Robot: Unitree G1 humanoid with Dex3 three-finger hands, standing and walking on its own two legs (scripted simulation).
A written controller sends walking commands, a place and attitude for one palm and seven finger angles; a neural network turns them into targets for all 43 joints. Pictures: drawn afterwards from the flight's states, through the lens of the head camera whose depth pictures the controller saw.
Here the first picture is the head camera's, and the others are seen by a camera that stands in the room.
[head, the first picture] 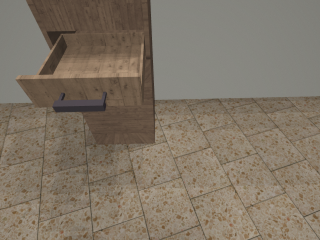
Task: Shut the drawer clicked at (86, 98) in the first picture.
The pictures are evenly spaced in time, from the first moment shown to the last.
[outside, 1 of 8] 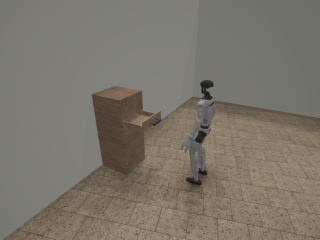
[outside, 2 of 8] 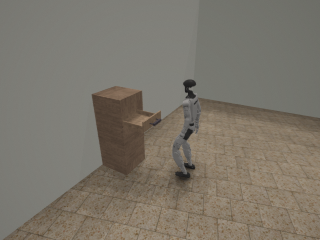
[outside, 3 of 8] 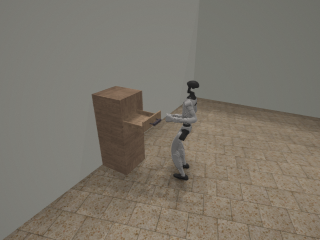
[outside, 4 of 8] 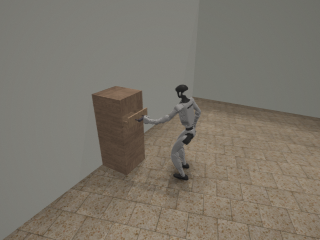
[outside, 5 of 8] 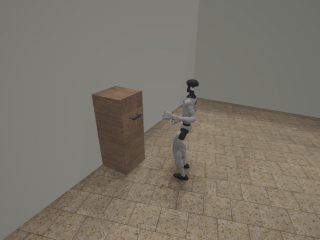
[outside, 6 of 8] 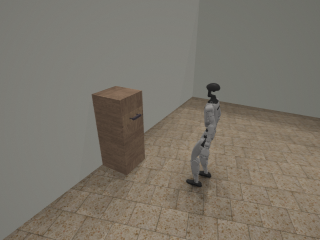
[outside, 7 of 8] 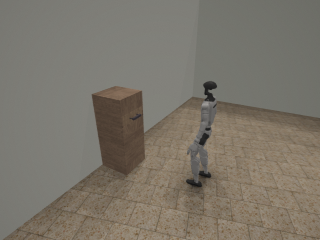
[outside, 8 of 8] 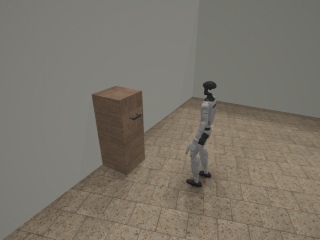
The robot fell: no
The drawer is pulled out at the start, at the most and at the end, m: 0.30 0.30 0.00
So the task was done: yes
